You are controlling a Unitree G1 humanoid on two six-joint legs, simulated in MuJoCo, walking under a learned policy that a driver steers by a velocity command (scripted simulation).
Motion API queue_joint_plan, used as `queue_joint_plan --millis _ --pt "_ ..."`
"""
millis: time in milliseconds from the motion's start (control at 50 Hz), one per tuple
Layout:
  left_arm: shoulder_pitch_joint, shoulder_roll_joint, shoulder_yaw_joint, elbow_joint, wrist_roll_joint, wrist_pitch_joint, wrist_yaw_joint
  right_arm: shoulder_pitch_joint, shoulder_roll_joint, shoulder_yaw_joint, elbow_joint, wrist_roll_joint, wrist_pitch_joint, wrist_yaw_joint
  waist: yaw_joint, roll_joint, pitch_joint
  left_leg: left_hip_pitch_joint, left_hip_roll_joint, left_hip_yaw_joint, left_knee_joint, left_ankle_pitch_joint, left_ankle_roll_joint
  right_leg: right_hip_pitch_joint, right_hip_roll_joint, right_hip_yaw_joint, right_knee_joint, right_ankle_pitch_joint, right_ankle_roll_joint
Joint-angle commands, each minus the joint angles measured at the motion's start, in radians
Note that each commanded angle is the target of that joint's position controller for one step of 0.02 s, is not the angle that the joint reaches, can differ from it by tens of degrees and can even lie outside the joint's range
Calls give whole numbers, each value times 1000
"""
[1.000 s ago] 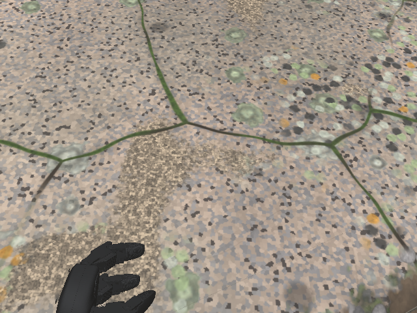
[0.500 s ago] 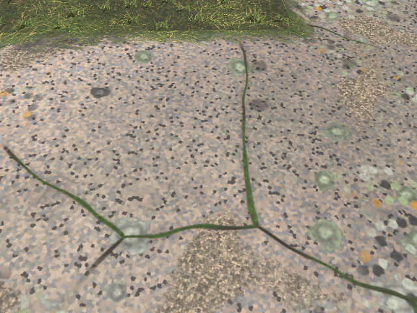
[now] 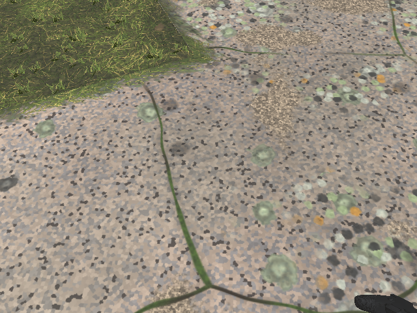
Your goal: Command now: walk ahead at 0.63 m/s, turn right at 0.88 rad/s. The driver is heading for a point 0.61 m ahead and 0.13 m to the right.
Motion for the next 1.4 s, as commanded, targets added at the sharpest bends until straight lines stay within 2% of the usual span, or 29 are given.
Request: queue_joint_plan --millis 20,80,160,200,220,240,280,320,440,540,600,640,660,680,700,720,760,860,920,980,1060,1080,1100,1120,1140,1180,1220,1300,1400 --pt "-135 146 34 -132 -3 -3 25 -26 -98 -47 -53 -5 -15 -11 -79 -18 -84 117 -15 50 -186 82 -48 -70 -160 304 -234 -283 -56" --pt "-152 155 35 -147 -9 25 34 -39 -45 -36 -72 21 9 -20 -70 -127 -52 193 -55 60 -344 90 -90 -133 -137 320 -234 -327 -44" --pt "-179 108 20 -176 -22 44 22 -2 -98 -65 -72 57 -11 -33 -70 -183 -52 276 -23 12 -597 158 -90 -77 -168 451 -131 -427 -38" --pt "-205 55 2 -194 -27 39 12 166 -162 -97 -19 47 -25 -40 -128 -66 -122 628 144 -55 -678 183 -20 -309 -103 328 140 -460 52" --pt "-194 -31 -27 -210 -26 28 8 255 -208 -102 -19 17 -26 -41 -140 132 -187 792 361 -332 -701 -100 72 -500 -26 134 448 -434 85" --pt "-224 11 -29 -273 -41 3 1 201 -253 -114 -16 -14 -33 -32 -104 305 -98 720 497 -607 -808 -376 161 -714 -131 58 610 -292 98" --pt "-252 101 -5 -237 -6 7 -1 203 -163 -92 -16 10 -28 -41 -132 146 -6 665 422 -437 -796 -309 121 -777 -211 -10 815 -168 125" --pt "-250 81 -11 -231 1 14 -8 237 -160 -79 4 7 -19 -41 -123 70 25 582 351 -260 -813 -155 89 -747 -250 -27 936 -106 126" --pt "-349 62 -24 -252 -17 22 -25 267 -111 -46 81 -24 -23 -32 -114 108 125 416 253 114 -888 173 69 -667 -280 -67 904 112 169" --pt "-491 21 -46 -265 -27 1 -68 340 -184 -57 135 -12 -12 -35 -148 59 178 510 268 282 -919 446 32 -522 -258 -209 509 181 87" --pt "-431 73 -21 -251 -27 -2 -72 351 -288 -77 144 -9 8 -44 -54 182 66 607 308 348 -703 1411 21 -249 -113 -342 403 48 14" --pt "-86 189 44 -168 -23 12 -61 323 -314 -83 133 2 16 -45 144 219 -119 455 341 320 -292 1596 43 251 -55 -287 295 9 -74" --pt "107 224 71 -92 -25 22 -37 316 -255 -62 126 5 -2 -44 217 118 -159 159 263 291 33 1027 21 627 -131 -97 159 94 -112" --pt "41 305 67 -98 -9 7 -25 479 -65 -2 77 -5 -36 -24 15 -243 -325 -238 77 184 474 -114 -2 978 -417 451 126 -69 -261" --pt "127 206 50 -92 14 -4 -21 389 -181 -21 69 56 -79 -16 119 -119 -532 -291 74 -36 539 -54 32 960 -504 730 -113 -440 -284" --pt "121 177 41 -57 25 -23 -25 211 -203 -32 21 106 -83 -25 141 -38 -326 -346 102 -29 531 6 47 785 -489 637 -189 -421 -221" --pt "-56 111 11 -33 36 -55 -30 162 -147 -20 13 75 -62 -37 10 84 -67 -275 187 -12 394 87 37 377 -439 376 -211 -126 -170" --pt "-202 69 -9 -4 27 -79 -14 214 -96 -23 46 20 10 -22 -124 -25 87 -100 193 77 93 176 -58 -14 -278 -80 -265 620 -89" --pt "-153 90 -4 31 27 -75 19 95 -40 -1 32 -11 -29 5 -62 -3 49 22 111 167 -315 548 -70 -12 -172 -209 -231 581 -46" --pt "-45 139 9 85 9 -57 35 -25 -50 -4 -11 3 -44 41 -6 -36 11 36 71 136 -542 757 -42 174 -252 -137 -228 457 -29" --pt "-117 147 20 93 29 -16 42 223 -166 -57 74 -7 -40 45 -151 -66 -108 227 4 121 -559 637 13 342 -274 -111 66 632 35" --pt "-121 130 14 90 34 -7 39 308 -190 -65 98 -11 -38 35 -197 -12 -154 352 47 101 -573 854 26 304 -215 -143 285 555 85" --pt "73 39 -9 96 48 -7 27 289 -261 -67 80 -46 -36 25 -93 255 -304 670 288 -135 -440 1298 189 51 -101 -134 705 -15 144" --pt "253 -22 -38 157 11 -7 8 290 -182 -40 79 -52 -37 30 -53 349 -518 851 459 -499 -504 1282 367 -109 -4 45 971 -503 180" --pt "175 98 -15 171 -9 4 4 245 -147 -40 52 -24 -22 36 -101 176 -536 774 428 -483 -575 974 344 -116 -57 122 1015 -469 173" --pt "-90 133 -1 94 3 41 26 77 -100 -20 38 3 7 30 -75 17 -227 401 339 -317 -686 496 244 -170 -152 11 863 -348 172" --pt "-86 99 -4 96 18 77 42 24 -86 -15 47 -17 24 19 -24 92 -126 153 248 -206 -767 326 184 -45 -193 -27 678 -273 174" --pt "-49 40 -24 139 34 78 61 31 -99 -26 76 -25 28 4 -20 131 -178 119 227 -106 -769 402 193 85 -198 -67 390 -241 180" --pt "-77 43 -18 173 54 77 50 0 -92 -24 97 -1 60 -15 -8 128 -113 -11 182 -79 -805 -166 104 227 -173 -120 138 -17 127"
